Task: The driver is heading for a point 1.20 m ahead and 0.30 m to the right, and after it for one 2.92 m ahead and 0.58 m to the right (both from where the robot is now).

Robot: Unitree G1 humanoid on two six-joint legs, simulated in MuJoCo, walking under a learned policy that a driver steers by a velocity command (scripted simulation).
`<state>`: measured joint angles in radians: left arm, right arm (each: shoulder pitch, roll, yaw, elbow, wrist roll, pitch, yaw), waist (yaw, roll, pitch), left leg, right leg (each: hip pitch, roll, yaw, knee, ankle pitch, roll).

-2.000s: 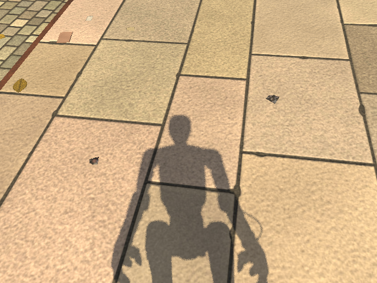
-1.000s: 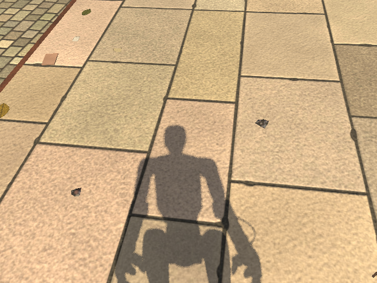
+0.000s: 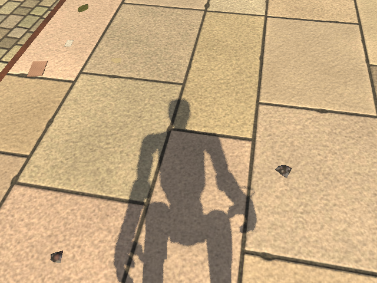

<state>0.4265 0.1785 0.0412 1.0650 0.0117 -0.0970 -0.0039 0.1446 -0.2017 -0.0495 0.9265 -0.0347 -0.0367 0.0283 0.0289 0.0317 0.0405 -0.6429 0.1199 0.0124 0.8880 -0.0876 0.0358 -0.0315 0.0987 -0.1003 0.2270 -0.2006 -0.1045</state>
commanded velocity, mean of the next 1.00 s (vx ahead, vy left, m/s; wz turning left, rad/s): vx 0.50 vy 0.00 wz -0.39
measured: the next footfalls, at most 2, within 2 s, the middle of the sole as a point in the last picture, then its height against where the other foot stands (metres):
left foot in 0.22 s outside the picture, level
right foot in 0.78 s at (234, 267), level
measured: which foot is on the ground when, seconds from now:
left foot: up 0.00-0.20, down 0.22-0.76, up 0.78-1.00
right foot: down 0.00-0.22, up 0.24-0.76, down 0.78-1.00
